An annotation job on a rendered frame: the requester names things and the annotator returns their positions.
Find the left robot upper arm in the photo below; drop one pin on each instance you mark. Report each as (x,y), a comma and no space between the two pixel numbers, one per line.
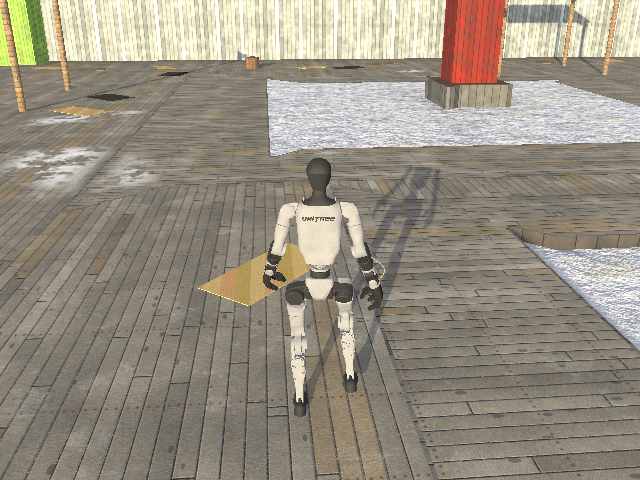
(287,211)

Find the left robot hand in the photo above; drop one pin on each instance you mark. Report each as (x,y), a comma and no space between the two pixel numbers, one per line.
(278,276)

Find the robot left forearm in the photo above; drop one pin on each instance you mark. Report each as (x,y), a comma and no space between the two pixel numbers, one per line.
(272,262)

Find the left robot shin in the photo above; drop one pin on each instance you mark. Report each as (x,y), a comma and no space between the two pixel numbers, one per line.
(298,365)

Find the robot right forearm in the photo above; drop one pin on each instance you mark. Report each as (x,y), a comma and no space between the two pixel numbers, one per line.
(368,269)

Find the right robot upper arm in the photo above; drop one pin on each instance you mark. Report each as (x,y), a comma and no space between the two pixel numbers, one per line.
(351,211)

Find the robot right foot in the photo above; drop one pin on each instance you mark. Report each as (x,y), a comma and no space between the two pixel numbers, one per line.
(350,385)

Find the right robot hand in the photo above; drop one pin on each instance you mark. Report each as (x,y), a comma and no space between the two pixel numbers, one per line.
(377,296)

